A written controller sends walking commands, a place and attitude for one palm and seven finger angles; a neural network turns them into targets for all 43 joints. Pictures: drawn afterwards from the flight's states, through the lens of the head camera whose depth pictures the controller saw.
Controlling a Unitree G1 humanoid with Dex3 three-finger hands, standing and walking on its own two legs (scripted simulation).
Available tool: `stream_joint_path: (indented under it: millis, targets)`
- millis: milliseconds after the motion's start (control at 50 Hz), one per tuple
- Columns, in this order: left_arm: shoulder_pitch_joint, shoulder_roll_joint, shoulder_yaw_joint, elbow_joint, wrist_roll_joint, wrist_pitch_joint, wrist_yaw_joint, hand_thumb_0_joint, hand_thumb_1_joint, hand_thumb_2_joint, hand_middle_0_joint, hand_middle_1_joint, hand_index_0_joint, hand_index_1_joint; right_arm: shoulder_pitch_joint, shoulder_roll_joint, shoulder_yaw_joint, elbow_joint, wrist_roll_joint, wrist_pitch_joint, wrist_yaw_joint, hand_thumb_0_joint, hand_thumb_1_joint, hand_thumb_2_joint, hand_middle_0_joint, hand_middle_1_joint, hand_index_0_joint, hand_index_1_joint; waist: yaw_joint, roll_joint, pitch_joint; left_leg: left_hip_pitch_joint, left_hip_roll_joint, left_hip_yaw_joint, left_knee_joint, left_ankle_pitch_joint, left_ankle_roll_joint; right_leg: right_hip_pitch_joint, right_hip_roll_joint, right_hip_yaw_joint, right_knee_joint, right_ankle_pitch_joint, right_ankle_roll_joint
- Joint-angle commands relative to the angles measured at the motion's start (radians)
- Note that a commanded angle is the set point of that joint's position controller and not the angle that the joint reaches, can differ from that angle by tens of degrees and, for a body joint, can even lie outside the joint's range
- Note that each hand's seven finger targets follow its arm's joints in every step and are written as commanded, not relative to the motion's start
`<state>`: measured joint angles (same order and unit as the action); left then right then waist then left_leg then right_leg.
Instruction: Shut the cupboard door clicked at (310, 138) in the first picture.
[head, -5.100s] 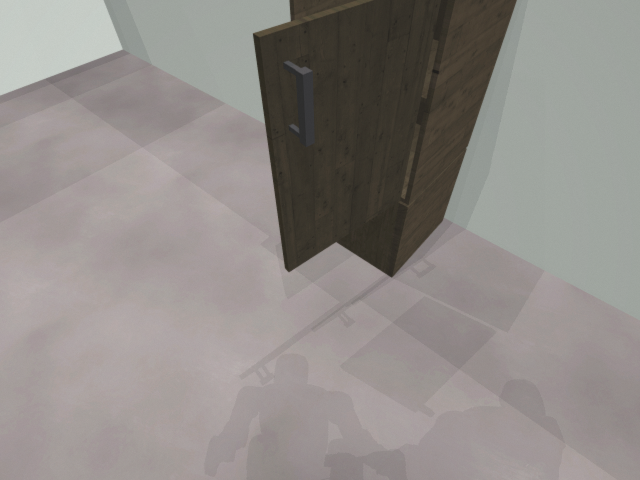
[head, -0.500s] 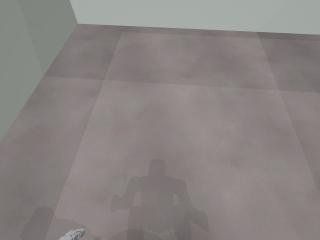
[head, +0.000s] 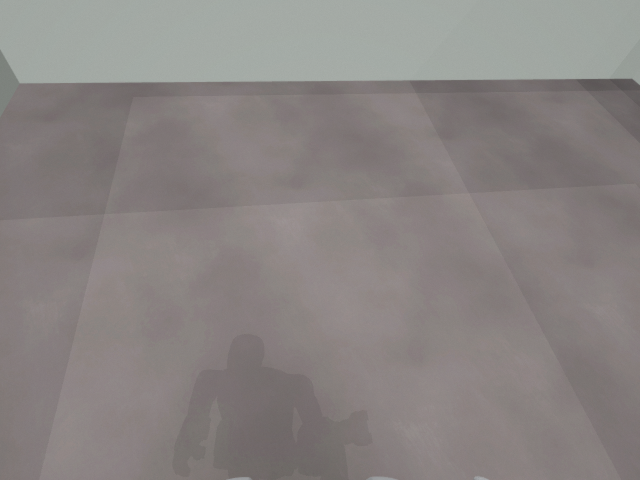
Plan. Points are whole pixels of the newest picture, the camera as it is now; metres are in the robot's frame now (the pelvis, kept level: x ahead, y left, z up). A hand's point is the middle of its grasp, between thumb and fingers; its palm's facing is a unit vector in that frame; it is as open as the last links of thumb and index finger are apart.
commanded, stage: walk around to get in front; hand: left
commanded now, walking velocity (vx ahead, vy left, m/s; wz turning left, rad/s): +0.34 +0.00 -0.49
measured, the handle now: out of the picture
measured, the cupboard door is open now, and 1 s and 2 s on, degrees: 80 80 80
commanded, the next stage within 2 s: walk to a spot facing it in 0.44 s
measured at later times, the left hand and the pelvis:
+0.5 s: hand (303, 324) +0.38 +0.05 -0.15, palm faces -0.25 -0.95 -0.20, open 7.4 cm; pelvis +0.21 -0.10 +0.00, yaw -13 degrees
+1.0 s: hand (305, 315) +0.41 +0.04 -0.19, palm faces +0.00 -0.99 -0.16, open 7.4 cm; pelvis +0.41 -0.12 -0.01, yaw -3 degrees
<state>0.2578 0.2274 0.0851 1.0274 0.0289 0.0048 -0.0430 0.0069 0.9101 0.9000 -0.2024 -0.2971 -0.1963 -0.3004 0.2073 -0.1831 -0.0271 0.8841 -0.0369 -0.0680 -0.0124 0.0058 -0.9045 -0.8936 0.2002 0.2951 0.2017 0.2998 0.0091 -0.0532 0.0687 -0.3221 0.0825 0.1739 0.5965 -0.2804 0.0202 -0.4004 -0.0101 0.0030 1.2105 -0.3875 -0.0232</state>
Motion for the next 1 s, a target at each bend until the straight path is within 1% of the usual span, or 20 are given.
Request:
stream_joint_path:
  millis: [0, 100, 220, 260, 300, 320, 340, 360, 380, 400, 480, 560, 660, 800, 840, 860, 880, 900, 920, 980]
  targets:
    - [-0.052, 0.008, 0.003, -0.112, 0.01, -0.019, -0.015, 0.0, 0.9, 0.9, -0.2, -0.3, -0.2, -0.3, 0.162, -0.134, -0.034, 0.024, 0.006, -0.02, -0.016, 0.0, -0.9, -0.9, 0.2, 0.3, 0.2, 0.3, -0.025, 0.198, -0.026, 0.194, 0.266, -0.199, -0.39, 0.14, 0.026, -0.261, -0.093, 0.008, 0.078, 0.151, 0.03]
    - [-0.152, -0.024, -0.01, -0.149, 0.008, -0.009, -0.017, 0.0, 0.9, 0.9, -0.2, -0.3, -0.2, -0.3, 0.244, -0.129, -0.04, 0.071, 0.006, -0.016, -0.011, 0.0, -0.9, -0.9, 0.2, 0.3, 0.2, 0.3, -0.041, 0.149, -0.034, 0.284, 0.259, -0.044, -0.384, 0.27, 0.055, -0.309, -0.103, -0.035, -0.131, 0.206, 0.038]
    - [-0.306, -0.026, -0.018, -0.194, 0.004, -0.019, -0.015, 0.0, 0.9, 0.9, -0.2, -0.3, -0.2, -0.3, 0.314, -0.131, -0.038, 0.118, -0.006, 0.0, -0.002, 0.0, -0.9, -0.9, 0.2, 0.3, 0.2, 0.3, -0.082, 0.15, 0.032, 0.306, 0.277, 0.039, -0.362, 0.363, 0.06, -0.211, -0.07, -0.121, -0.468, 0.197, 0.007]
    - [-0.269, -0.008, -0.015, -0.186, 0.003, -0.024, -0.011, 0.0, 0.9, 0.9, -0.2, -0.3, -0.2, -0.3, 0.316, -0.151, -0.039, 0.126, -0.005, 0.005, -0.001, 0.0, -0.9, -0.9, 0.2, 0.3, 0.2, 0.3, -0.059, 0.155, 0.009, 0.314, 0.286, 0.072, -0.284, 0.564, 0.053, -0.103, -0.027, -0.155, -0.516, 0.144, -0.023]
    - [-0.067, 0.03, -0.001, -0.129, 0.003, -0.037, -0.002, 0.0, 0.9, 0.9, -0.2, -0.3, -0.2, -0.3, 0.259, -0.175, -0.039, 0.121, 0.003, 0.008, 0.0, 0.0, -0.9, -0.9, 0.2, 0.3, 0.2, 0.3, 0.047, 0.146, -0.097, 0.28, 0.258, 0.116, -0.042, 0.761, 0.022, 0.17, 0.027, -0.183, -0.603, 0.153, -0.059]
    - [0.109, 0.09, 0.019, -0.071, 0.006, -0.049, 0.006, 0.0, 0.9, 0.9, -0.2, -0.3, -0.2, -0.3, 0.215, -0.168, -0.036, 0.107, 0.015, 0.006, 0.007, 0.0, -0.9, -0.9, 0.2, 0.3, 0.2, 0.3, 0.134, 0.079, -0.182, 0.122, 0.207, 0.143, 0.183, 0.682, -0.016, 0.455, 0.004, -0.136, -0.65, 0.194, -0.086]
    - [0.251, 0.221, 0.055, -0.037, 0.007, -0.059, 0.023, 0.0, 0.9, 0.9, -0.2, -0.3, -0.2, -0.3, 0.227, -0.099, -0.022, 0.072, 0.034, 0.006, 0.014, 0.0, -0.9, -0.9, 0.2, 0.3, 0.2, 0.3, 0.182, -0.199, -0.317, -0.212, 0.045, 0.138, 0.541, -0.051, -0.068, 0.751, -0.298, 0.321, -0.748, 0.171, -0.185]
    - [0.243, 0.272, 0.06, -0.029, -0.023, -0.055, 0.036, 0.0, 0.9, 0.9, -0.2, -0.3, -0.2, -0.3, 0.177, -0.098, -0.024, 0.044, 0.04, 0.01, 0.011, 0.0, -0.9, -0.9, 0.2, 0.3, 0.2, 0.3, 0.152, -0.238, -0.331, -0.368, -0.013, -0.023, 0.778, -0.338, -0.071, 0.751, -0.422, 0.567, -0.892, 0.239, -0.24]
    - [0.148, 0.237, 0.05, -0.052, -0.028, -0.048, 0.048, 0.0, 0.9, 0.9, -0.2, -0.3, -0.2, -0.3, 0.15, -0.119, -0.035, 0.048, 0.036, 0.018, 0.011, 0.0, -0.9, -0.9, 0.2, 0.3, 0.2, 0.3, 0.109, -0.103, -0.216, -0.368, 0.046, -0.127, 0.802, -0.223, -0.054, 0.6, -0.412, 0.495, -0.935, 0.122, -0.235]
    - [0.069, 0.173, 0.031, -0.072, -0.026, -0.052, 0.05, 0.0, 0.9, 0.9, -0.2, -0.3, -0.2, -0.3, 0.116, -0.095, -0.038, 0.062, 0.03, 0.015, 0.01, 0.0, -0.9, -0.9, 0.2, 0.3, 0.2, 0.3, 0.079, -0.087, -0.12, -0.368, 0.08, -0.147, 0.778, -0.109, -0.057, 0.453, -0.361, 0.386, -0.946, 0.206, -0.188]
    - [-0.025, 0.062, -0.013, -0.057, -0.018, -0.087, 0.05, 0.0, 0.9, 0.9, -0.2, -0.3, -0.2, -0.3, 0.218, -0.026, -0.027, 0.134, 0.013, 0.045, 0.006, 0.0, -0.9, -0.9, 0.2, 0.3, 0.2, 0.3, -0.05, -0.032, -0.082, -0.19, 0.091, -0.145, 0.56, -0.006, -0.072, 0.232, -0.24, 0.096, -0.968, 0.518, -0.129]
    - [0.05, -0.001, -0.023, -0.016, -0.019, -0.109, 0.052, 0.0, 0.9, 0.9, -0.2, -0.3, -0.2, -0.3, 0.165, -0.003, -0.022, 0.139, 0.017, 0.058, 0.004, 0.0, -0.9, -0.9, 0.2, 0.3, 0.2, 0.3, -0.044, -0.001, -0.113, -0.242, 0.053, -0.132, 0.448, 0.041, -0.079, 0.342, -0.211, 0.019, -0.932, 0.882, -0.086]
    - [0.091, 0.009, -0.048, 0.028, -0.019, -0.106, 0.065, 0.0, 0.9, 0.9, -0.2, -0.3, -0.2, -0.3, 0.031, -0.015, -0.012, 0.122, 0.033, 0.062, 0.008, 0.0, -0.9, -0.9, 0.2, 0.3, 0.2, 0.3, -0.025, -0.073, -0.061, -0.279, -0.004, -0.111, 0.298, 0.083, -0.059, 0.444, -0.217, -0.084, -0.91, 1.129, 0.002]
    - [0.085, 0.097, -0.031, 0.016, -0.015, -0.074, 0.079, 0.0, 0.9, 0.9, -0.2, -0.3, -0.2, -0.3, 0.016, -0.062, -0.014, 0.11, 0.026, 0.076, 0.005, 0.0, -0.9, -0.9, 0.2, 0.3, 0.2, 0.3, -0.068, -0.065, -0.024, -0.143, -0.11, 0.003, 0.131, -0.012, -0.006, 0.465, -0.268, -0.143, -0.718, 1.386, -0.002]
    - [0.077, 0.115, -0.025, 0.0, -0.017, -0.065, 0.079, 0.0, 0.9, 0.9, -0.2, -0.3, -0.2, -0.3, 0.092, -0.091, -0.023, 0.12, 0.016, 0.076, 0.004, 0.0, -0.9, -0.9, 0.2, 0.3, 0.2, 0.3, -0.108, -0.054, -0.067, 0.006, -0.125, -0.007, 0.022, 0.065, 0.021, 0.412, -0.264, -0.162, -0.544, 1.286, 0.001]
    - [0.075, 0.117, -0.022, -0.01, -0.023, -0.061, 0.077, 0.0, 0.9, 0.9, -0.2, -0.3, -0.2, -0.3, 0.171, -0.124, -0.033, 0.126, 0.006, 0.073, 0.004, 0.0, -0.9, -0.9, 0.2, 0.3, 0.2, 0.3, -0.141, -0.024, -0.125, 0.159, -0.067, -0.075, -0.049, 0.303, 0.058, 0.321, -0.235, -0.19, -0.372, 1.075, 0.02]
    - [0.087, 0.075, -0.023, -0.041, -0.042, -0.057, 0.073, 0.0, 0.9, 0.9, -0.2, -0.3, -0.2, -0.3, 0.23, -0.204, -0.051, 0.117, -0.006, 0.066, 0.004, 0.0, -0.9, -0.9, 0.2, 0.3, 0.2, 0.3, -0.148, 0.214, -0.206, 0.349, 0.19, -0.416, -0.102, 0.739, 0.188, 0.07, -0.096, -0.203, -0.073, 0.329, 0.064]
    - [0.039, 0.044, -0.031, -0.093, -0.042, -0.05, 0.077, 0.0, 0.9, 0.9, -0.2, -0.3, -0.2, -0.3, 0.241, -0.249, -0.057, 0.126, 0.013, 0.07, -0.009, 0.0, -0.9, -0.9, 0.2, 0.3, 0.2, 0.3, -0.129, 0.273, -0.208, 0.357, 0.359, -0.674, -0.151, 1.078, 0.324, -0.093, -0.009, -0.068, 0.146, -0.255, 0.076]
    - [-0.007, 0.07, -0.023, -0.125, -0.025, -0.034, 0.087, 0.0, 0.9, 0.9, -0.2, -0.3, -0.2, -0.3, 0.204, -0.24, -0.057, 0.124, 0.019, 0.07, -0.01, 0.0, -0.9, -0.9, 0.2, 0.3, 0.2, 0.3, -0.108, 0.133, -0.144, 0.264, 0.347, -0.567, -0.175, 0.832, 0.322, -0.118, -0.042, 0.044, 0.192, -0.216, 0.059]
    - [0.004, 0.027, -0.012, -0.101, -0.003, -0.006, 0.067, 0.0, 0.9, 0.9, -0.2, -0.3, -0.2, -0.3, 0.055, -0.159, -0.037, 0.068, 0.021, 0.054, -0.026, 0.0, -0.9, -0.9, 0.2, 0.3, 0.2, 0.3, -0.009, 0.132, -0.03, 0.042, 0.208, -0.457, -0.281, 0.47, 0.189, -0.154, -0.083, 0.037, 0.11, -0.01, 0.099]
